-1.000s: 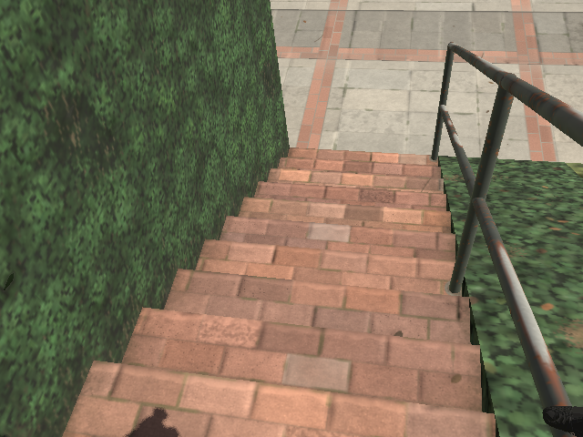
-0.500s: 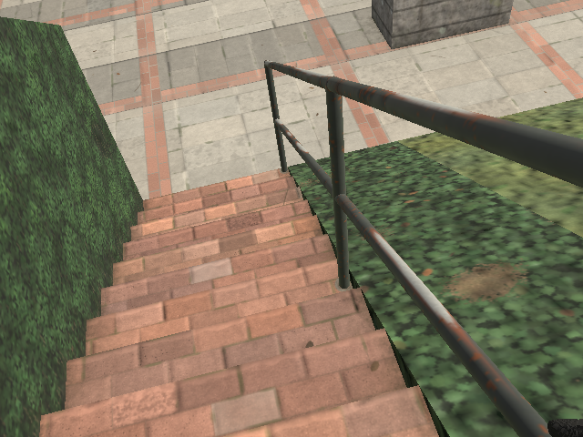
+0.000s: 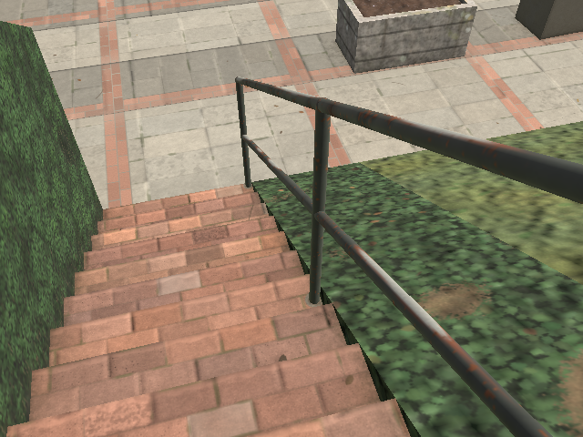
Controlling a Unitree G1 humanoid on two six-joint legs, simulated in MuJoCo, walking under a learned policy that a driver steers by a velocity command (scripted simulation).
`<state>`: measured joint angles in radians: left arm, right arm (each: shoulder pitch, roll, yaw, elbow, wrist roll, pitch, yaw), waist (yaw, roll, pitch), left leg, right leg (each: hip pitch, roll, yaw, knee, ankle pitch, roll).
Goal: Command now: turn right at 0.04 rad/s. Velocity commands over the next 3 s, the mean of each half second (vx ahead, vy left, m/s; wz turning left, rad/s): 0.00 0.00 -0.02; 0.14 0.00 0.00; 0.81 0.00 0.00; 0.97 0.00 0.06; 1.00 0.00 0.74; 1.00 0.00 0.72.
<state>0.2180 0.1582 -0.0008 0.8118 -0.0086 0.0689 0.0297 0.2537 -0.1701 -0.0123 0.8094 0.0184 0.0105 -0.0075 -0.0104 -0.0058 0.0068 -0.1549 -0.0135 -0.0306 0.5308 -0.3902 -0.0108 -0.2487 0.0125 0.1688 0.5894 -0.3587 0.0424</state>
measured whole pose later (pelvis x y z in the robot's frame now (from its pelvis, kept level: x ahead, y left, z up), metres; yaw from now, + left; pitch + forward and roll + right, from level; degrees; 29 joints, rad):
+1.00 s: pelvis -0.02 -0.02 +0.01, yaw +0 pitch +2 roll +0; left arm 0.36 0.20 0.04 1.01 -0.02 -0.03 0.04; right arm 0.41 -0.21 -0.08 0.95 0.05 0.02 -0.05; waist 0.00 0.02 -0.05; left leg -0.15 0.03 -0.03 0.42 -0.35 0.03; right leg -0.26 0.00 -0.07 0.56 -0.43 -0.06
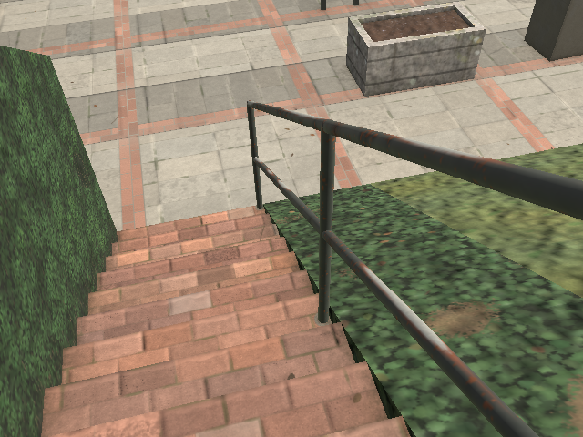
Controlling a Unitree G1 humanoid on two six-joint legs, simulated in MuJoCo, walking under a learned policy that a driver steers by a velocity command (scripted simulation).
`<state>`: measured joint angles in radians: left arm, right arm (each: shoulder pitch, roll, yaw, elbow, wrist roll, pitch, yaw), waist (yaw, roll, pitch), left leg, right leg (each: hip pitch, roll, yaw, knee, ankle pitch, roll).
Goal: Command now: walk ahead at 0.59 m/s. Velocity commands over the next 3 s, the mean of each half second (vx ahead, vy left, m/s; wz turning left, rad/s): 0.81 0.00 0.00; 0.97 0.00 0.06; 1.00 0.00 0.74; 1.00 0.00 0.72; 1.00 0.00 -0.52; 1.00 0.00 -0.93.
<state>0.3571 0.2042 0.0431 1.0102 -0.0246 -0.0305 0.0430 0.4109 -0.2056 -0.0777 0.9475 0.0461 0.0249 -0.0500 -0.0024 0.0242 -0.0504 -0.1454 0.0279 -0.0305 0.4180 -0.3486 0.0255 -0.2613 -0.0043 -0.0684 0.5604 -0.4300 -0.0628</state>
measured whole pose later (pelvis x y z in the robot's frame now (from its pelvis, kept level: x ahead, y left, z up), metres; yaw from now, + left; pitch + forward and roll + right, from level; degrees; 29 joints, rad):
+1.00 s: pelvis +0.59 +0.00 -0.42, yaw +3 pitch +0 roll -1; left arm 0.51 0.16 0.05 1.06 0.01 -0.08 -0.02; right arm 0.34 -0.11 -0.07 0.97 0.08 -0.02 -0.04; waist 0.02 0.03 -0.02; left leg -0.72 -0.01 -0.21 1.52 -0.33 0.07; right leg -0.39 -0.01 -0.08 0.98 -0.58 -0.03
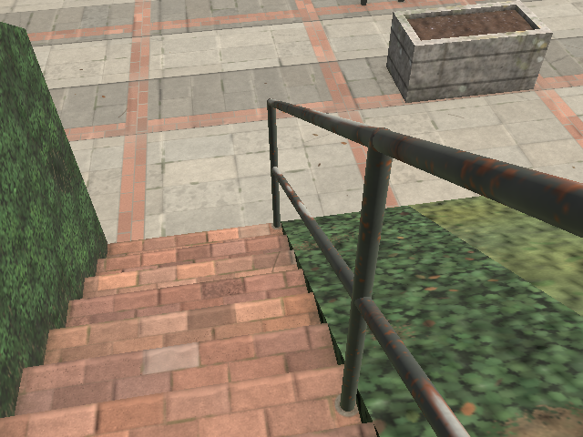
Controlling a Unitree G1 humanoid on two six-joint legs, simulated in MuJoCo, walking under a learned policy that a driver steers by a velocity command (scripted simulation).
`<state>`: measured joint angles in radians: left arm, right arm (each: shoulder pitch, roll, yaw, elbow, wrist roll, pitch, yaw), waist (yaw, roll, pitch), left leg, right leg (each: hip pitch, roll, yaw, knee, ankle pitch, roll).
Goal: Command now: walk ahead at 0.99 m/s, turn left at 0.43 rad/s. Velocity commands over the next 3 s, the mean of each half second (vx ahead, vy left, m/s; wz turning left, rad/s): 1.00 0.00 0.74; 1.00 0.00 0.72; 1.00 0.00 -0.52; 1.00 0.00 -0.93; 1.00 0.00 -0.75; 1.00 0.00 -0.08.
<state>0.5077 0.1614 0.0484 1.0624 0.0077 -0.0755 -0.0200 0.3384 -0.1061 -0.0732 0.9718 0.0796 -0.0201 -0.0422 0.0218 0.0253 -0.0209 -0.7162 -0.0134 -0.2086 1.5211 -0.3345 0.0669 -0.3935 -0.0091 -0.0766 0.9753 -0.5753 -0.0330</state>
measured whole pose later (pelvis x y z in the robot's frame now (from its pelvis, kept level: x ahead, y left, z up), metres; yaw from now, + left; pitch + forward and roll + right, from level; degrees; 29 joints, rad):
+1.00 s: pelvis +0.68 +0.35 -0.45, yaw +45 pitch +0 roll -6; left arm 0.64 0.17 0.02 1.02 -0.02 -0.07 0.01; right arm 0.11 -0.23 -0.01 0.60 0.02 -0.04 0.07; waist 0.14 0.11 0.00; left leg -0.55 0.08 -0.06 0.49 0.35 0.12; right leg 0.00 0.06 -0.04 1.23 -0.87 -0.02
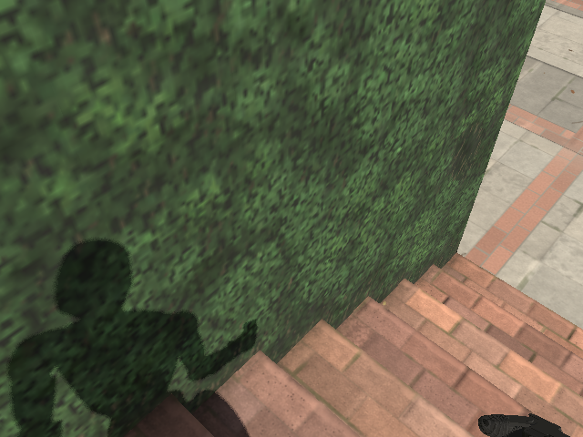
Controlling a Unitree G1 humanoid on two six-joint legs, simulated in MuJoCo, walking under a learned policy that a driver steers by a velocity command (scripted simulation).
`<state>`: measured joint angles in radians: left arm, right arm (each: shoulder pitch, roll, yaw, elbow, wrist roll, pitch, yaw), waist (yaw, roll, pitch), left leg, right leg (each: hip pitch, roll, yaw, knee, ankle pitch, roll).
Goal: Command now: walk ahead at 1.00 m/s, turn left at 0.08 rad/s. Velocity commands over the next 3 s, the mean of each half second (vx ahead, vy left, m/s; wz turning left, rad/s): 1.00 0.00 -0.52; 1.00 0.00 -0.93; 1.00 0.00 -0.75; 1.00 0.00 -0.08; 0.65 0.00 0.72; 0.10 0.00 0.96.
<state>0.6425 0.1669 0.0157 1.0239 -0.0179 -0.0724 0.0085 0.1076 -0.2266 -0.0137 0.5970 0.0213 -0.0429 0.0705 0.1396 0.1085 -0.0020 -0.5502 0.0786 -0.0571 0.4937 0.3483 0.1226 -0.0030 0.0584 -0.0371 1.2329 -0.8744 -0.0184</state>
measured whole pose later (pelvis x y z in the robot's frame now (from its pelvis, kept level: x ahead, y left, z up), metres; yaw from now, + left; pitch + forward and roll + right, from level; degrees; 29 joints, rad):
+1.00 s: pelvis +0.81 -0.18 -0.47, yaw -49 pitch -1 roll +3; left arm 0.25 0.24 0.07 0.70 -0.05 -0.02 0.02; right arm 0.65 -0.27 -0.09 1.11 0.00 -0.09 -0.06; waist -0.06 -0.02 -0.06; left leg -0.22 -0.07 0.09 1.01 -0.77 0.05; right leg -0.90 -0.03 0.12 1.44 -0.08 -0.09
